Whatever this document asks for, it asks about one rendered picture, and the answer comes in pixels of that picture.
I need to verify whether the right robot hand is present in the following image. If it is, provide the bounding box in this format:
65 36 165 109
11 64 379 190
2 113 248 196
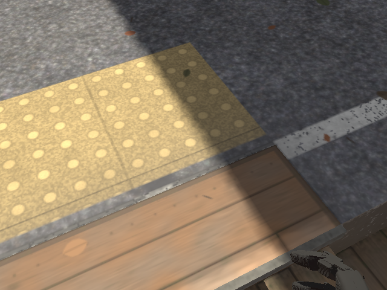
290 250 369 290

